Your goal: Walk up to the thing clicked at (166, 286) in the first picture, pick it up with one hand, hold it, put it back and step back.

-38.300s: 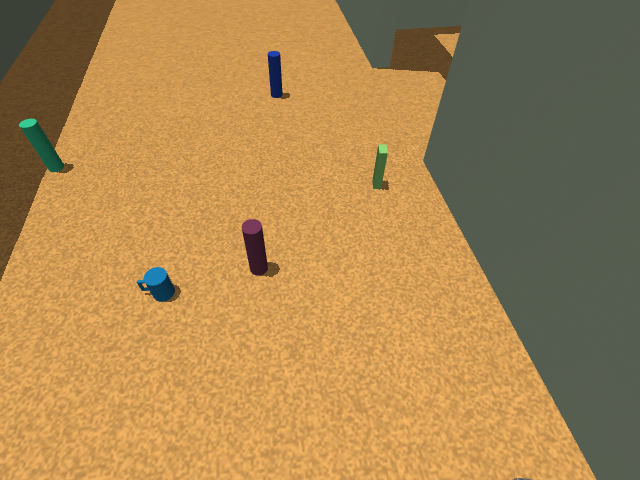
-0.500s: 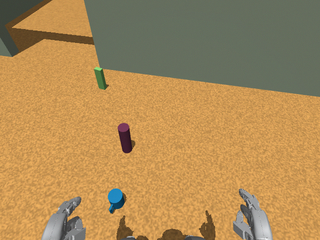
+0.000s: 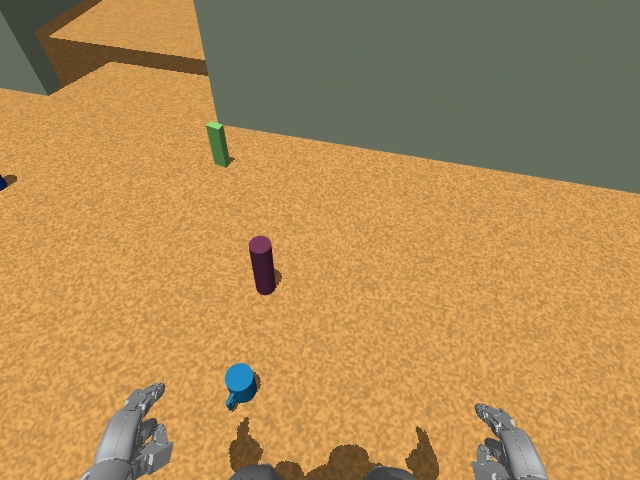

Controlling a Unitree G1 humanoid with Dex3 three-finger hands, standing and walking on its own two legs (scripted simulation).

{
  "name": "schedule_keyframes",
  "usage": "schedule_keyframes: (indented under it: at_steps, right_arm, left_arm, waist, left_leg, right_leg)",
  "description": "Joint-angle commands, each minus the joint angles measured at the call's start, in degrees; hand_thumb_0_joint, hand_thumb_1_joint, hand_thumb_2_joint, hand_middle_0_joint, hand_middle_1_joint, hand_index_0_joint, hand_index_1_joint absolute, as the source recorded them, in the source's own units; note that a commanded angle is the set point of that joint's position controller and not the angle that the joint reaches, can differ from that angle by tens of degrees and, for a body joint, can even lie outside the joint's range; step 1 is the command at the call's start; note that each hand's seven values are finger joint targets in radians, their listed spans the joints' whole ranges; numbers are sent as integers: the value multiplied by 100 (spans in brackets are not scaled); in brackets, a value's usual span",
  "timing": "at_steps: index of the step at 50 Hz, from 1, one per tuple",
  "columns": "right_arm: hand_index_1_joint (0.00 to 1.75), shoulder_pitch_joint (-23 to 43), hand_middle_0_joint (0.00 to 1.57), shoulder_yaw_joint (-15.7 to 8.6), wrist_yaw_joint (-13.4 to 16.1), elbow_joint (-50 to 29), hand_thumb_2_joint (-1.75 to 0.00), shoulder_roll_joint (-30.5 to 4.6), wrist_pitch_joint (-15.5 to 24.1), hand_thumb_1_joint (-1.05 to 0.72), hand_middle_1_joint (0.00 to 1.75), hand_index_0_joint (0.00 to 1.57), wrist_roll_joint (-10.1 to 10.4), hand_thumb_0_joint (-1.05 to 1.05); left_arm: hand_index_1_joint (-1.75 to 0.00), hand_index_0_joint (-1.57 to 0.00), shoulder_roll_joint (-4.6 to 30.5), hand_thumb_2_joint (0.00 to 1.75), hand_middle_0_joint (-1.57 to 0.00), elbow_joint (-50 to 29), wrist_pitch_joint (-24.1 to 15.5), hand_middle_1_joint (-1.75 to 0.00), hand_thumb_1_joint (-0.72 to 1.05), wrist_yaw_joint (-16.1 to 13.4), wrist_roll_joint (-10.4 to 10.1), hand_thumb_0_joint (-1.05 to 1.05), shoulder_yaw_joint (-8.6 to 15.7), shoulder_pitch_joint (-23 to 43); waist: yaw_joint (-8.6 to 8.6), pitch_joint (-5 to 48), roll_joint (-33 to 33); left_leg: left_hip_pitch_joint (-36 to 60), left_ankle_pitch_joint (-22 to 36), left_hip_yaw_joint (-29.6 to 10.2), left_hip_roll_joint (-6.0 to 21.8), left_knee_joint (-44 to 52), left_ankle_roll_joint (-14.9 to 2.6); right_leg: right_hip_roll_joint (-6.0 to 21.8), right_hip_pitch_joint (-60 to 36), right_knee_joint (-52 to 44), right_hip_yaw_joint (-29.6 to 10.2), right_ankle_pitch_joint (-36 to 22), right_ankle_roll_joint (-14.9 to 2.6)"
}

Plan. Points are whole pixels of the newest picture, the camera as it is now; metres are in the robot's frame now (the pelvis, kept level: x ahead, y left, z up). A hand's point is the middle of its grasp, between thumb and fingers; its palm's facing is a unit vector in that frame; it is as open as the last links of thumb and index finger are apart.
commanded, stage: stand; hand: left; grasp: from above
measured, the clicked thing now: (238, 388) +0.43 +0.22 -0.68
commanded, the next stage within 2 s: none
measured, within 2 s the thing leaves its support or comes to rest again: neither
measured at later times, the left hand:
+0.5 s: hand out of the picture +0.04 +0.24 -0.12, palm faces +0.05 -0.95 -0.31, open 7.4 cm
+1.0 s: hand out of the picture +0.04 +0.24 -0.11, palm faces +0.03 -0.94 -0.33, open 7.4 cm
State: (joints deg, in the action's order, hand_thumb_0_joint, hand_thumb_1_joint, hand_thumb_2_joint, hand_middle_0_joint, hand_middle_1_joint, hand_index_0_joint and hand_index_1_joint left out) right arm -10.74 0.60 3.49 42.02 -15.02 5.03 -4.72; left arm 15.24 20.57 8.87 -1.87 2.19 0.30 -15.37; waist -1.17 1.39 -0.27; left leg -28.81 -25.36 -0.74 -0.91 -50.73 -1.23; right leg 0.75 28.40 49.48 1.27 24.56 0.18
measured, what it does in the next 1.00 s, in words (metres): rises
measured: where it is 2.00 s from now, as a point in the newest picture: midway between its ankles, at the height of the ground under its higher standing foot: outside the picture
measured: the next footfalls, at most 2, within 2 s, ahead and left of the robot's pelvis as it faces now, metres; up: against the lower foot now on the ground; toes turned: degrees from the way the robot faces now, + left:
none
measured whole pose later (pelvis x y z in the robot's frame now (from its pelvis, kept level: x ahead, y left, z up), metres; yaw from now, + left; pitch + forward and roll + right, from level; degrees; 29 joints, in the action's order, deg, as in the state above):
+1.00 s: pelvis +0.00 +0.00 +0.05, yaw +0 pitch -4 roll +0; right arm -9.3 -1.5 0.7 65.0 -17.8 -0.2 -1.4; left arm 16.7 66.5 0.1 -1.3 1.2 1.9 -9.0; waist -0.6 -3.6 0.8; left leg -5.9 -10.1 -0.8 -1.0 -20.1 -0.8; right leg 0.8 5.8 19.5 1.2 9.7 0.5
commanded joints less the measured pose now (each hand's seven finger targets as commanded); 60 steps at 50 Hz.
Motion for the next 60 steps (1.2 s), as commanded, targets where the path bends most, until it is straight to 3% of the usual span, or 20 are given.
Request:
schedule_keyframes:
  at_steps: [1, 5, 8, 11, 12, 13, 16, 21, 25, 29, 30, 34, 36, 39, 41, 47, 54, 60]
  right_arm:
    - [30, 225, 20, -514, -191, -206, -90, -934, 28, -90, 30, 20, 165, 0]
    - [30, 269, 20, -510, -221, 257, -90, -913, -104, -90, 30, 20, 146, 0]
    - [30, 287, 20, -485, -201, 534, -90, -937, -194, -90, 30, 20, 162, 0]
    - [30, 300, 20, -487, -158, 795, -90, -1039, -209, -90, 30, 20, 193, 0]
    - [30, 313, 20, -489, -148, 882, -90, -1079, -220, -90, 30, 20, 202, 0]
    - [30, 372, 20, -499, -151, 936, -90, -1099, -231, -90, 30, 20, 216, 0]
    - [30, 306, 20, -490, -123, 1189, -90, -1112, -292, -90, 30, 20, 242, 0]
    - [30, 294, 20, -498, -119, 1487, -90, -1177, -309, -90, 30, 20, 284, 0]
    - [30, 304, 20, -493, -138, 1641, -90, -1200, -363, -90, 30, 20, 281, 0]
    - [30, 340, 20, -488, -166, 1716, -90, -1216, -390, -90, 30, 20, 288, 0]
    - [30, 372, 20, -492, -168, 1722, -90, -1236, -385, -90, 30, 20, 293, 0]
    - [30, 378, 20, -475, -179, 1799, -90, -1271, -392, -90, 30, 20, 299, 0]
    - [30, 344, 20, -457, -191, 1829, -90, -1248, -380, -90, 30, 20, 310, 0]
    - [30, 392, 20, -438, -200, 1855, -90, -1271, -395, -90, 30, 20, 304, 0]
    - [30, 349, 20, -411, -210, 1879, -90, -1236, -380, -90, 30, 20, 325, 0]
    - [30, 376, 20, -384, -205, 1961, -90, -1328, -378, -90, 30, 20, 330, 0]
    - [30, 442, 20, -338, -188, 2011, -90, -1345, -336, -90, 30, 20, 354, 0]
    - [30, 489, 20, -322, -166, 2054, -90, -1425, -331, -90, 30, 20, 351, 0]
  left_arm:
    - [-30, -20, 956, 90, -20, 603, -690, -30, 90, -50, 63, 0, 489, 352]
    - [-30, -20, 914, 90, -20, 1570, -863, -30, 90, -69, 49, 0, 471, 547]
    - [-30, -20, 898, 90, -20, 2109, -911, -30, 90, -61, 24, 0, 460, 612]
    - [-30, -20, 876, 90, -20, 2575, -919, -30, 90, -65, -11, 0, 440, 590]
    - [-30, -20, 857, 90, -20, 2723, -901, -30, 90, -64, -17, 0, 422, 590]
    - [-30, -20, 901, 90, -20, 2868, -922, -30, 90, -75, -18, 0, 438, 537]
    - [-30, -20, 959, 90, -20, 3205, -938, -30, 90, -65, -31, 0, 422, 639]
    - [-30, -20, 1051, 90, -20, 3613, -970, -30, 90, -76, -31, 0, 390, 663]
    - [-30, -20, 1087, 90, -20, 3885, -933, -30, 90, -64, -28, 0, 381, 651]
    - [-30, -20, 1112, 90, -20, 4030, -939, -30, 90, -35, -16, 0, 369, 645]
    - [-30, -20, 1128, 90, -20, 4041, -964, -30, 90, -43, -23, 0, 372, 649]
    - [-30, -20, 1152, 90, -20, 4163, -957, -30, 90, -21, -26, 0, 356, 595]
    - [-30, -20, 1208, 90, -20, 4158, -987, -30, 90, -20, -34, 0, 359, 691]
    - [-30, -20, 1216, 90, -20, 4194, -993, -30, 90, -23, -37, 0, 354, 718]
    - [-30, -20, 1244, 90, -20, 4221, -1016, -30, 90, -29, -54, 0, 346, 766]
    - [-30, -20, 1288, 90, -20, 4272, -1013, -30, 90, -13, -86, 0, 342, 812]
    - [-30, -20, 1276, 90, -20, 4317, -1030, -30, 90, -4, -105, 0, 334, 885]
    - [-30, -20, 1288, 90, -20, 4324, -998, -30, 90, 18, -119, 0, 337, 975]
  waist:
    - [-21, 685, -220]
    - [-13, 399, -40]
    - [-10, 53, 129]
    - [-27, 88, 322]
    - [-11, -37, 415]
    - [-60, 42, 329]
    - [2, -172, 149]
    - [21, -170, 56]
    - [30, -507, 62]
    - [34, -634, 19]
    - [25, -479, 65]
    - [13, -660, 53]
    - [54, -481, -28]
    - [42, -520, 42]
    - [72, -430, -103]
    - [76, -458, 68]
    - [70, -170, 52]
    - [59, -231, 121]
  left_leg:
    - [1027, 1742, -453, 247, 1206, -211]
    - [1238, 1880, -552, 342, 1709, -199]
    - [1245, 1573, -648, 389, 2236, -169]
    - [1678, 2210, -786, 543, 2654, -113]
    - [1693, 1947, -873, 601, 2908, -76]
    - [1772, 2061, -814, 564, 2858, -124]
    - [1850, 1669, -732, 529, 3141, -72]
    - [2192, 2014, -672, 543, 3282, -49]
    - [1890, 1054, -777, 566, 3639, -47]
    - [1819, 694, -780, 552, 3706, -41]
    - [1938, 956, -748, 560, 3610, -69]
    - [1814, 608, -809, 572, 3708, -48]
    - [1986, 951, -752, 581, 3613, -63]
    - [1889, 839, -743, 583, 3609, -67]
    - [2022, 1282, -698, 575, 3537, -63]
    - [2007, 1296, -680, 618, 3555, -65]
    - [2328, 2196, -621, 703, 3508, -66]
    - [2262, 2120, -584, 720, 3583, -44]
  right_leg:
    - [446, -869, -1264, -726, -1435, -331]
    - [443, -1205, -1612, -620, -1633, -204]
    - [420, -1419, -1990, -589, -1384, -185]
    - [374, -1696, -2130, -454, -1747, -126]
    - [330, -1651, -2225, -406, -1536, -102]
    - [402, -1897, -2363, -441, -1705, -115]
    - [433, -1981, -2632, -482, -1568, -107]
    - [535, -2128, -2960, -538, -1782, -96]
    - [475, -2093, -3072, -490, -1345, -62]
    - [459, -1954, -3217, -510, -936, -52]
    - [524, -2081, -3262, -555, -1127, -70]
    - [482, -1916, -3315, -548, -846, -52]
    - [552, -1959, -3376, -610, -998, -74]
    - [554, -1990, -3389, -618, -933, -62]
    - [602, -2052, -3456, -661, -1068, -70]
    - [585, -2109, -3477, -666, -1236, -78]
    - [627, -2357, -3386, -615, -1997, -102]
    - [628, -2392, -3406, -622, -2011, -95]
